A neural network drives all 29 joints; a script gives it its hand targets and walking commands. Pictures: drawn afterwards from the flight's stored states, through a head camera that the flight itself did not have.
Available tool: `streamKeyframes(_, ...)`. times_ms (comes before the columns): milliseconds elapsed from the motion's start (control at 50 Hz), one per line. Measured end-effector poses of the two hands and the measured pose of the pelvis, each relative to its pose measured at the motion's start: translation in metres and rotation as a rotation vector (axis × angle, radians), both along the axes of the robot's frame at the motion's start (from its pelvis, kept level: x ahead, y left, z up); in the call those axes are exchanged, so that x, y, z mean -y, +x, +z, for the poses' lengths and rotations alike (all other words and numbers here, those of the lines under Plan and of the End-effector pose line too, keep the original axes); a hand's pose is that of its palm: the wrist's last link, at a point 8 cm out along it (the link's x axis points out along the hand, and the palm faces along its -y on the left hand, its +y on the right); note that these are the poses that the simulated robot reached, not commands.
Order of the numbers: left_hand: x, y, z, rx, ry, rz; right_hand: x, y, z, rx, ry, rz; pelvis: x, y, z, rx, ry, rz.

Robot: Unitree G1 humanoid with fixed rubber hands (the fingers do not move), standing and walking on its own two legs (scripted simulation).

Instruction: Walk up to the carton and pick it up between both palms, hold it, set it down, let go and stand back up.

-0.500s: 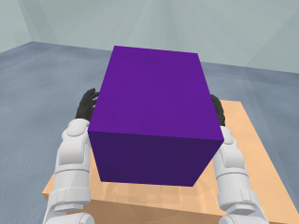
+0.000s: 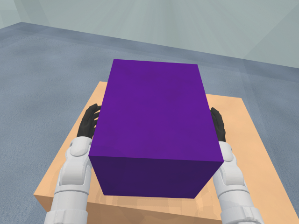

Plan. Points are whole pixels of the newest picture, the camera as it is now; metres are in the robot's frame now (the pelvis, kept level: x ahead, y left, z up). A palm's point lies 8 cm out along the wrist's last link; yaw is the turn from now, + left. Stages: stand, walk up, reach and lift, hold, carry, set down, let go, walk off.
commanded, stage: set down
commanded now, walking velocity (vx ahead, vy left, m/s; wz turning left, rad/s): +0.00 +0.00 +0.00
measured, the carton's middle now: (152, 126) +0.37 -0.04 +0.11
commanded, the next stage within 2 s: none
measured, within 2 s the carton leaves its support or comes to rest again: neither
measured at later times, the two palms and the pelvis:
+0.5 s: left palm (95, 130) +0.36 +0.12 +0.11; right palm (220, 144) +0.30 -0.22 +0.10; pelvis -0.01 +0.01 +0.00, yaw -2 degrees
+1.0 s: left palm (101, 131) +0.38 +0.11 +0.08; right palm (219, 147) +0.31 -0.22 +0.08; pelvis +0.01 +0.01 +0.00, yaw -1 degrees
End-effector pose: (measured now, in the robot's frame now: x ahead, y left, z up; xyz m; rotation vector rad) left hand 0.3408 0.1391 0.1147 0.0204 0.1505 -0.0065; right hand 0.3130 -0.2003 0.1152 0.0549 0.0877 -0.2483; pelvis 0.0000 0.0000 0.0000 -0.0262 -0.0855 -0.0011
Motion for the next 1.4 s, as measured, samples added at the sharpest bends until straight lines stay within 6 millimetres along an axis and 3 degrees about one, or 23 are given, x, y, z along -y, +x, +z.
streamKeyframes(400,0.017,0.016,-0.003,-0.041,0.032,-0.074,0.014,-0.010,-0.016,-0.042,0.014,-0.069,-0.010,-0.005,0.000,-0.009,0.005,-0.025)
streamKeyframes(1400,0.039,0.052,-0.051,-0.108,0.080,-0.177,0.030,-0.004,-0.058,-0.119,0.014,-0.157,-0.013,0.012,0.000,-0.117,-0.002,-0.021)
